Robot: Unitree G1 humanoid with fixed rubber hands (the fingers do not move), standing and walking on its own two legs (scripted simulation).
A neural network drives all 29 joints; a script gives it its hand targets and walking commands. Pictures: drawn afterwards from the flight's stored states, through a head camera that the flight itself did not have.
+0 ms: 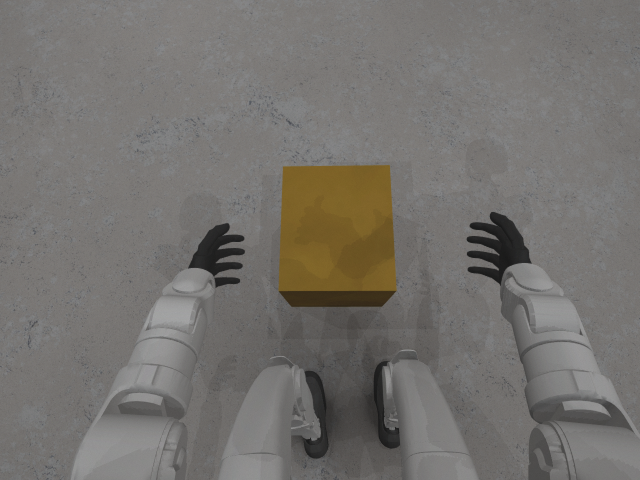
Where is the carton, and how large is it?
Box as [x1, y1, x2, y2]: [278, 165, 396, 306]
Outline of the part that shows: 389,165 283,166 278,290 291,306 381,306 396,290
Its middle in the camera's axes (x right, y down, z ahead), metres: +0.04 +0.01 +1.00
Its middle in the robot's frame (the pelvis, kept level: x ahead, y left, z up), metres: +0.53 +0.00 -0.55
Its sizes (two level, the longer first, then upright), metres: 0.298 0.253 0.264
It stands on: the floor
